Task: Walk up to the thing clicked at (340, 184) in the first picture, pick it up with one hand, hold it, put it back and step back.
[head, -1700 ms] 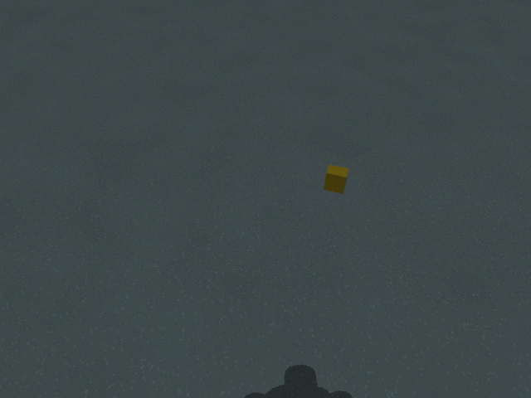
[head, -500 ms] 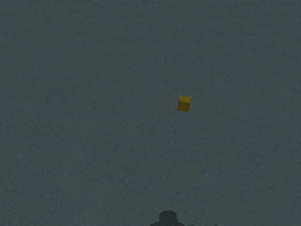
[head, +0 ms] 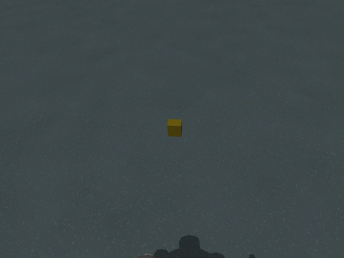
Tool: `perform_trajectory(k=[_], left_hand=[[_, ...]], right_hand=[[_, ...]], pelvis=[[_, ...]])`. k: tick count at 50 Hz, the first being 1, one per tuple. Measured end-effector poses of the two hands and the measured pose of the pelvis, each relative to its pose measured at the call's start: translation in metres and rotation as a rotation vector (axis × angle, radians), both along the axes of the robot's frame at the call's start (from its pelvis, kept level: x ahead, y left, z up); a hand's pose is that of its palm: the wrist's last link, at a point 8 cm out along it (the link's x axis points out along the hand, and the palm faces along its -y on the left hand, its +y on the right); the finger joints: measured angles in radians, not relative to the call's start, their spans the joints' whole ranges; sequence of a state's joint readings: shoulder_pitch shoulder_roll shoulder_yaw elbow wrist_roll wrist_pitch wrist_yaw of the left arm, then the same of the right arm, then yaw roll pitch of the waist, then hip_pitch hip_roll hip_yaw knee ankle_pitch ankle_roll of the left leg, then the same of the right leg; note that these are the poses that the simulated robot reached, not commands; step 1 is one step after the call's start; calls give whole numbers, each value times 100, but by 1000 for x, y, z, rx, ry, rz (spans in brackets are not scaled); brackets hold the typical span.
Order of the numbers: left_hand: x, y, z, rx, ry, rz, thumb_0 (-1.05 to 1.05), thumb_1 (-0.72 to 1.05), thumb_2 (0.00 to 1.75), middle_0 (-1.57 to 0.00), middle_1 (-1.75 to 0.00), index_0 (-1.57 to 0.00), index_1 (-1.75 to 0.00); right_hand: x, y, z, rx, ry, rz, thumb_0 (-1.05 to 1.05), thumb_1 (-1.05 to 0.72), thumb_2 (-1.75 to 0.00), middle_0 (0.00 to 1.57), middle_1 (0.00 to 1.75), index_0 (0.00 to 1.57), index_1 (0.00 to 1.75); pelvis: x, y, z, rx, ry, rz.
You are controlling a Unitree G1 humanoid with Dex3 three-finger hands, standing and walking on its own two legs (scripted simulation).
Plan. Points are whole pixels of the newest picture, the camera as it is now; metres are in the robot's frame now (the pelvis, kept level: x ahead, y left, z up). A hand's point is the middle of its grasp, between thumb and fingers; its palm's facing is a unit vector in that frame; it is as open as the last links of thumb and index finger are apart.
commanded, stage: walk up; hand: left
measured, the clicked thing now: (174, 128) +1.15 +0.08 -0.71
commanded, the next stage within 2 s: none
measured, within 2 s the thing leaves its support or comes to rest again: neither
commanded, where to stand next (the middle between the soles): +0.77 -0.07 m, yaw -10 degrees
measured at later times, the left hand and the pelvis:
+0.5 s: hand (106, 181) +0.38 +0.26 -0.12, palm faces -0.22 -0.90 -0.38, open 7.4 cm; pelvis +0.22 +0.00 +0.00, yaw -8 degrees
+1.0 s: hand (115, 160) +0.48 +0.26 -0.16, palm faces -0.17 -0.91 -0.37, open 7.4 cm; pelvis +0.42 -0.02 -0.02, yaw -9 degrees
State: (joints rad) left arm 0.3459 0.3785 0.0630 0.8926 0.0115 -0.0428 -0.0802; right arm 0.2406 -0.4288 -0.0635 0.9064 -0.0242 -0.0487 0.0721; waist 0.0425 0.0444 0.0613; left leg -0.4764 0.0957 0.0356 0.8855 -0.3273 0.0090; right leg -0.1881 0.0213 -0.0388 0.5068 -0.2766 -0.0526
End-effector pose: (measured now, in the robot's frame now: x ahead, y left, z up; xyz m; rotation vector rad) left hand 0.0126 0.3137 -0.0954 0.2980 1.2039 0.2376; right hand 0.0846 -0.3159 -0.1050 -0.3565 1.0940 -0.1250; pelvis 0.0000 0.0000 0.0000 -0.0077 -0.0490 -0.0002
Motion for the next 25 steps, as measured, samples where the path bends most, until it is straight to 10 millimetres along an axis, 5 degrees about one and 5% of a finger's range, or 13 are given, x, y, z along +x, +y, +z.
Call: perform_trajectory(k=[6,11,18,25], left_hand=[[62,9,-14,-25,3,-46,1,90,90,-21,-30,-21,-30],[138,26,-32,-14,10,-114,1,90,90,-20,-30,-21,-30],[260,20,-12,-2,-67,-227,1,90,90,-20,-30,-20,-30],[368,-13,8,17,-140,-319,1,90,90,-20,-30,-20,-30]], right_hand=[[46,7,9,-32,8,-20,1,-90,-90,20,30,20,30],[84,13,10,-77,-58,-74,1,-90,-90,20,30,21,30],[95,14,23,-69,-24,-172,1,-90,-90,21,30,21,30],[108,-10,6,-44,73,-229,1,-90,-90,21,30,21,30]], pelvis=[[58,10,-4,-17,14,-27],[108,25,-16,12,14,-62],[166,20,-2,29,13,-107],[224,-1,-4,35,13,-136]])
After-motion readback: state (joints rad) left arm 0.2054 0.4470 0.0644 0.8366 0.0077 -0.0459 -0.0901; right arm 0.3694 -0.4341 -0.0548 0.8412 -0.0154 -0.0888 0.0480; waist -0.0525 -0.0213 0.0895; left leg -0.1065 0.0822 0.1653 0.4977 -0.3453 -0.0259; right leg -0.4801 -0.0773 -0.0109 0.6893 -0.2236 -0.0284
